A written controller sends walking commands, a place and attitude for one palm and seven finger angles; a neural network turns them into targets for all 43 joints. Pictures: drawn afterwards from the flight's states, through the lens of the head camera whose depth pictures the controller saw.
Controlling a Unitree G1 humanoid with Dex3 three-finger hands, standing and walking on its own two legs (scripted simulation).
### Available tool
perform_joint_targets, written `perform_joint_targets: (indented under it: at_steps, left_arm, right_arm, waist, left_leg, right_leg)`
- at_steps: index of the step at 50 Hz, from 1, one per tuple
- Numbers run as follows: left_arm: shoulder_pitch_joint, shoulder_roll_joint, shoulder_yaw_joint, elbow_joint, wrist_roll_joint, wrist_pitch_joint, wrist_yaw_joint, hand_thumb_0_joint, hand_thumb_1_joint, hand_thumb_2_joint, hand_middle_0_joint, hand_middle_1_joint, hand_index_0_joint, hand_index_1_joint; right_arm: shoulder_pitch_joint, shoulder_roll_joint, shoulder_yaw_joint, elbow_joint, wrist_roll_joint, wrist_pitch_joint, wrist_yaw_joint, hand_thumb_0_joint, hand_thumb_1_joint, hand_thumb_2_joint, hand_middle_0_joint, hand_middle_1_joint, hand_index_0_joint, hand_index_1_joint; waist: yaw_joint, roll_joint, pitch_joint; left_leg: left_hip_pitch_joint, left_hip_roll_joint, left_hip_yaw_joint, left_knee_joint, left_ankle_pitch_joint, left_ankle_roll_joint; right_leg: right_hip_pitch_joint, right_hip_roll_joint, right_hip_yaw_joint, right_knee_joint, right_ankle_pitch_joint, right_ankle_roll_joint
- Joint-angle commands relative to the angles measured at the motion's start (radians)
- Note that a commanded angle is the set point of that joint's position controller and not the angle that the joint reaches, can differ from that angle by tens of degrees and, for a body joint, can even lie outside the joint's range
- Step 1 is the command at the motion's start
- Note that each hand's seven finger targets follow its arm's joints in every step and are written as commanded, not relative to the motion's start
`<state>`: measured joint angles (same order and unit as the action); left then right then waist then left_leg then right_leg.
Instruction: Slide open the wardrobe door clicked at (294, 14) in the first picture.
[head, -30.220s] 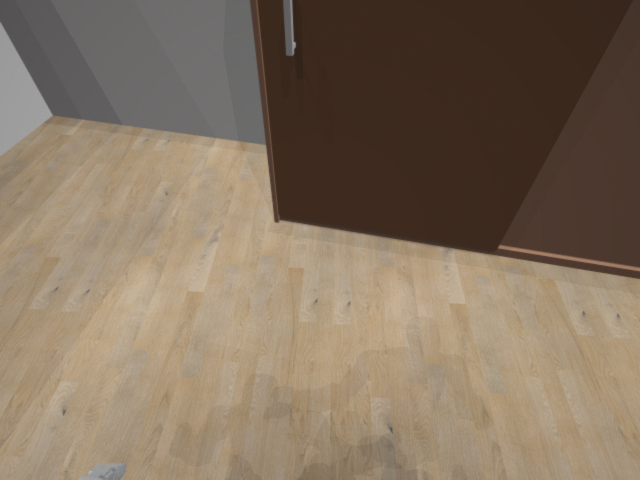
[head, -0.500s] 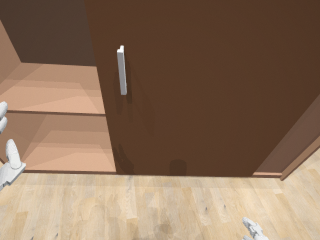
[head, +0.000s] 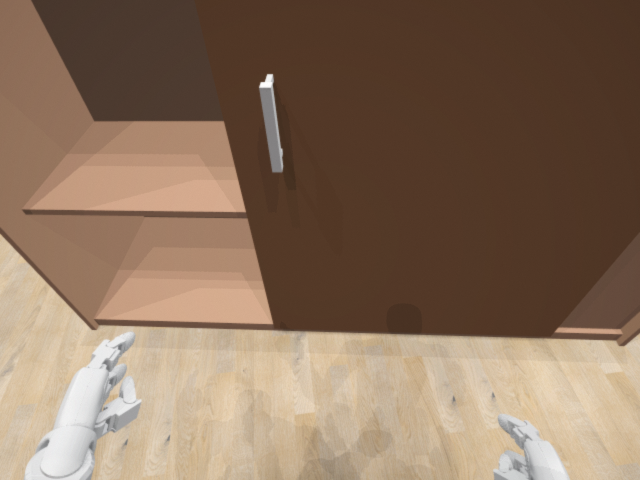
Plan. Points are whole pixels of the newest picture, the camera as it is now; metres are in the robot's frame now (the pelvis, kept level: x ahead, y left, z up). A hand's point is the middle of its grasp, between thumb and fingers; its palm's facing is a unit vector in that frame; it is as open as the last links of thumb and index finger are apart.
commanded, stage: let the arm hang, fingers relaxed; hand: left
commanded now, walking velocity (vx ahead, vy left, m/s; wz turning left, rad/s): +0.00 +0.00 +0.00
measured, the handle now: (273, 125) +0.68 +0.13 +0.09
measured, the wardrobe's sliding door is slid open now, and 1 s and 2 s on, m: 0.65 0.65 0.65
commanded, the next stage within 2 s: look to check the result in 0.96 s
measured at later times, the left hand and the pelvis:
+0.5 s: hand out of the picture +0.00 +0.24 -0.16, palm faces +0.01 -0.95 -0.31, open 7.4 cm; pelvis -0.01 -0.01 +0.01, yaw +1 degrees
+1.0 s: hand out of the picture +0.14 +0.23 -0.13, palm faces -0.03 -0.95 -0.32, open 7.4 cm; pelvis +0.03 -0.01 +0.02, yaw +0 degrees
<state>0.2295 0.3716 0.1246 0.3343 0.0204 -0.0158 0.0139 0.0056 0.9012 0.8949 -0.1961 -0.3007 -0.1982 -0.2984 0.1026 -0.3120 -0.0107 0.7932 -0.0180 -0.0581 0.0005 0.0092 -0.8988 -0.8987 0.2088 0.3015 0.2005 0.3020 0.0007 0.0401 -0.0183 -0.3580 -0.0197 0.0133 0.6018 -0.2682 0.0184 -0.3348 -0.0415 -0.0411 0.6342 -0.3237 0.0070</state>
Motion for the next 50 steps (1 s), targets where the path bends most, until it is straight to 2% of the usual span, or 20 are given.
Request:
perform_joint_targets:
  at_steps: [1, 3, 5, 6, 8, 9, 12, 13, 14, 19, 22, 24, 32, 37, 49, 50]
  left_arm:
    - [-0.022, 0.118, -0.040, 0.236, 0.011, 0.001, -0.014, 0.000, 0.900, 0.900, -0.200, -0.300, -0.200, -0.300]
    - [-0.099, 0.125, -0.058, 0.331, 0.008, 0.008, -0.009, 0.000, 0.900, 0.900, -0.200, -0.300, -0.200, -0.300]
    - [-0.135, 0.127, -0.069, 0.408, 0.005, 0.010, -0.005, 0.000, 0.900, 0.900, -0.200, -0.300, -0.200, -0.300]
    - [-0.131, 0.116, -0.073, 0.449, 0.003, 0.011, -0.006, 0.000, 0.900, 0.900, -0.200, -0.300, -0.200, -0.300]
    - [-0.094, 0.098, -0.074, 0.523, -0.001, 0.012, -0.009, 0.000, 0.900, 0.900, -0.200, -0.300, -0.200, -0.300]
    - [-0.080, 0.110, -0.071, 0.551, -0.001, 0.011, -0.009, 0.000, 0.900, 0.900, -0.200, -0.300, -0.200, -0.300]
    - [-0.051, 0.091, -0.063, 0.630, -0.005, 0.004, -0.010, 0.000, 0.900, 0.900, -0.200, -0.300, -0.200, -0.300]
    - [-0.053, 0.089, -0.062, 0.646, -0.005, 0.002, -0.010, 0.000, 0.900, 0.900, -0.200, -0.300, -0.200, -0.300]
    - [-0.050, 0.084, -0.064, 0.663, -0.006, 0.001, -0.010, 0.000, 0.900, 0.900, -0.200, -0.300, -0.200, -0.300]
    - [-0.063, 0.095, -0.062, 0.717, -0.007, 0.001, -0.010, 0.000, 0.900, 0.900, -0.200, -0.300, -0.200, -0.300]
    - [-0.079, 0.109, -0.061, 0.735, -0.007, 0.001, -0.010, 0.000, 0.900, 0.900, -0.200, -0.300, -0.200, -0.300]
    - [-0.089, 0.119, -0.062, 0.739, -0.007, 0.000, -0.010, 0.000, 0.900, 0.900, -0.200, -0.300, -0.200, -0.300]
    - [-0.147, 0.150, -0.071, 0.740, -0.008, -0.011, -0.010, 0.000, 0.900, 0.900, -0.200, -0.300, -0.200, -0.300]
    - [-0.175, 0.162, -0.074, 0.727, -0.009, -0.019, -0.007, 0.000, 0.900, 0.900, -0.200, -0.300, -0.200, -0.300]
    - [-0.184, 0.169, -0.074, 0.703, -0.006, -0.026, -0.004, 0.000, 0.900, 0.900, -0.200, -0.300, -0.200, -0.300]
    - [-0.187, 0.167, -0.075, 0.704, -0.007, -0.025, -0.004, 0.000, 0.900, 0.900, -0.200, -0.300, -0.200, -0.300]
  right_arm:
    - [0.004, -0.154, -0.049, -0.030, -0.007, 0.022, -0.002, 0.000, -0.900, -0.900, 0.200, 0.300, 0.200, 0.300]
    - [0.027, -0.126, -0.041, 0.011, -0.013, 0.048, -0.007, 0.000, -0.900, -0.900, 0.200, 0.300, 0.200, 0.300]
    - [0.040, -0.130, -0.037, 0.048, -0.015, 0.058, -0.008, 0.000, -0.900, -0.900, 0.200, 0.300, 0.200, 0.300]
    - [0.037, -0.126, -0.034, 0.066, -0.015, 0.058, -0.009, 0.000, -0.900, -0.900, 0.200, 0.300, 0.200, 0.300]
    - [0.016, -0.137, -0.033, 0.099, -0.016, 0.057, -0.013, 0.000, -0.900, -0.900, 0.200, 0.300, 0.200, 0.300]
    - [0.009, -0.154, -0.034, 0.108, -0.013, 0.055, -0.015, 0.000, -0.900, -0.900, 0.200, 0.300, 0.200, 0.300]
    - [0.040, -0.143, -0.038, 0.162, -0.010, 0.049, -0.023, 0.000, -0.900, -0.900, 0.200, 0.300, 0.200, 0.300]
    - [0.050, -0.140, -0.040, 0.176, -0.009, 0.050, -0.025, 0.000, -0.900, -0.900, 0.200, 0.300, 0.200, 0.300]
    - [0.064, -0.136, -0.040, 0.185, -0.007, 0.051, -0.027, 0.000, -0.900, -0.900, 0.200, 0.300, 0.200, 0.300]
    - [0.089, -0.149, -0.047, 0.235, -0.006, 0.053, -0.029, 0.000, -0.900, -0.900, 0.200, 0.300, 0.200, 0.300]
    - [0.086, -0.154, -0.049, 0.253, -0.008, 0.054, -0.026, 0.000, -0.900, -0.900, 0.200, 0.300, 0.200, 0.300]
    - [0.082, -0.161, -0.049, 0.255, -0.007, 0.054, -0.023, 0.000, -0.900, -0.900, 0.200, 0.300, 0.200, 0.300]
    - [0.005, -0.188, -0.041, 0.268, -0.004, 0.044, -0.015, 0.000, -0.900, -0.900, 0.200, 0.300, 0.200, 0.300]
    - [-0.030, -0.203, -0.035, 0.268, -0.002, 0.035, -0.012, 0.000, -0.900, -0.900, 0.200, 0.300, 0.200, 0.300]
    - [-0.067, -0.221, -0.028, 0.252, -0.001, 0.034, -0.013, 0.000, -0.900, -0.900, 0.200, 0.300, 0.200, 0.300]
    - [-0.070, -0.221, -0.027, 0.252, -0.002, 0.034, -0.014, 0.000, -0.900, -0.900, 0.200, 0.300, 0.200, 0.300]
  waist:
    - [-0.013, -0.201, -0.062]
    - [-0.036, -0.180, -0.032]
    - [-0.047, -0.069, -0.024]
    - [-0.041, -0.015, -0.022]
    - [-0.015, 0.086, -0.003]
    - [-0.005, 0.087, 0.006]
    - [0.000, 0.086, -0.044]
    - [-0.003, 0.078, -0.039]
    - [-0.005, 0.030, -0.032]
    - [-0.006, 0.015, 0.019]
    - [-0.007, -0.024, 0.034]
    - [-0.006, -0.026, 0.031]
    - [-0.002, -0.045, 0.013]
    - [-0.003, -0.037, -0.039]
    - [-0.007, -0.050, -0.052]
    - [-0.009, -0.036, -0.047]
  left_leg:
    - [0.020, 0.071, -0.091, -0.039, 0.137, 0.024]
    - [0.086, 0.040, -0.045, -0.001, 0.046, 0.009]
    - [0.145, 0.058, -0.062, -0.040, 0.077, 0.010]
    - [0.138, 0.074, -0.087, -0.085, 0.085, 0.014]
    - [0.069, 0.106, -0.133, -0.178, 0.022, 0.025]
    - [0.049, 0.113, -0.144, -0.197, 0.006, 0.026]
    - [0.062, 0.110, -0.133, -0.201, 0.002, 0.026]
    - [0.067, 0.110, -0.128, -0.199, -0.001, 0.024]
    - [0.080, 0.112, -0.129, -0.197, 0.011, 0.024]
    - [0.086, 0.118, -0.131, -0.220, 0.009, 0.025]
    - [0.084, 0.115, -0.131, -0.234, -0.008, 0.025]
    - [0.095, 0.118, -0.131, -0.243, -0.003, 0.024]
    - [0.140, 0.133, -0.134, -0.282, 0.139, 0.019]
    - [0.196, 0.140, -0.124, -0.288, 0.266, 0.015]
    - [0.262, 0.139, -0.102, -0.290, 0.329, 0.006]
    - [0.264, 0.139, -0.098, -0.289, 0.330, 0.005]
  right_leg:
    - [0.063, -0.128, 0.144, -0.175, 0.150, -0.084]
    - [-0.010, -0.172, 0.181, -0.258, 0.071, -0.115]
    - [-0.034, -0.142, 0.158, -0.257, 0.027, -0.107]
    - [-0.016, -0.112, 0.137, -0.243, 0.003, -0.089]
    - [0.053, -0.064, 0.114, -0.233, -0.046, -0.063]
    - [0.084, -0.056, 0.109, -0.241, -0.039, -0.061]
    - [0.146, -0.067, 0.113, -0.263, 0.001, -0.070]
    - [0.144, -0.071, 0.115, -0.276, -0.005, -0.074]
    - [0.138, -0.069, 0.109, -0.290, -0.007, -0.073]
    - [0.117, -0.071, 0.103, -0.319, -0.029, -0.074]
    - [0.118, -0.076, 0.104, -0.336, -0.059, -0.073]
    - [0.119, -0.075, 0.100, -0.338, -0.063, -0.071]
    - [0.169, -0.080, 0.085, -0.324, 0.097, -0.048]
    - [0.216, -0.089, 0.082, -0.309, 0.231, -0.040]
    - [0.239, -0.094, 0.090, -0.336, 0.328, -0.039]
    - [0.237, -0.097, 0.091, -0.337, 0.334, -0.040]
